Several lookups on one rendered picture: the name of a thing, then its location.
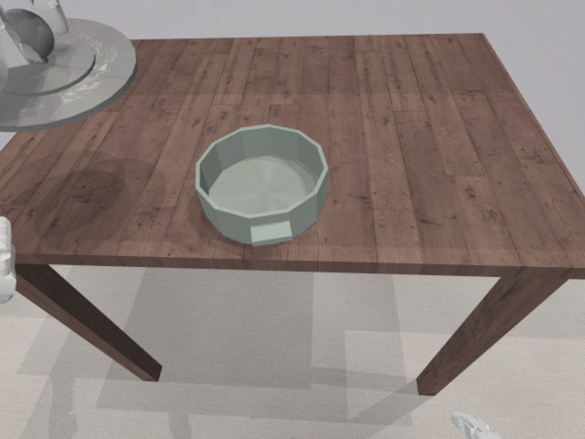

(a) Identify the robot left hand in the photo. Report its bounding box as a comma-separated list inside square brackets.
[0, 0, 69, 70]

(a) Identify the knob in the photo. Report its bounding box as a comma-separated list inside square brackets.
[4, 8, 55, 59]

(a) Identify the pot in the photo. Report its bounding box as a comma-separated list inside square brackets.
[196, 124, 328, 247]

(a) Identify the lid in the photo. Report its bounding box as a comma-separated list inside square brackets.
[0, 18, 138, 133]

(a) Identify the robot right hand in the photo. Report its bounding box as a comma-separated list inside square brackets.
[451, 412, 502, 439]

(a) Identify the table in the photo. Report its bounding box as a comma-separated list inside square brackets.
[0, 33, 585, 396]

